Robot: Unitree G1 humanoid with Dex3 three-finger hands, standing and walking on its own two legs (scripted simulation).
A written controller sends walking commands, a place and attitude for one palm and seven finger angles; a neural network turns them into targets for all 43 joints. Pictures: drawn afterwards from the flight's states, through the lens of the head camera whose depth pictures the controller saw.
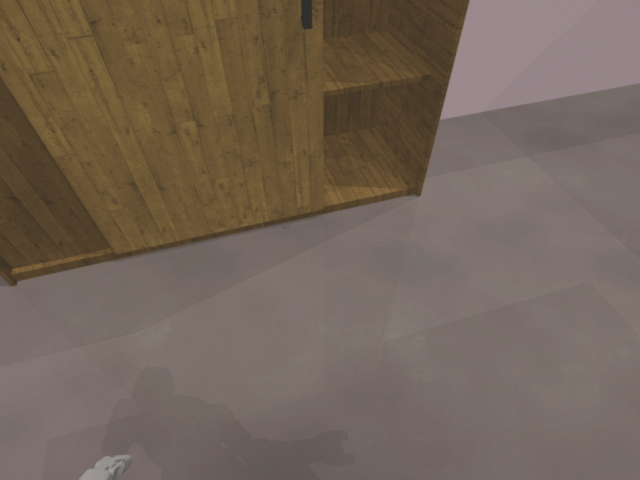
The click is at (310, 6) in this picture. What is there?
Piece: wardrobe's sliding door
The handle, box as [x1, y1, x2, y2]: [301, 0, 311, 29]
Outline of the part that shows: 301,0 302,26 304,29 311,28 311,0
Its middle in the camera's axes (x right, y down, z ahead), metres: -0.05 -0.65 +1.04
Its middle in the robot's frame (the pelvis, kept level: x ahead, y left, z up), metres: +1.23 +0.10 +0.13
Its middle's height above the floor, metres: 0.90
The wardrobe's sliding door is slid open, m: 0.46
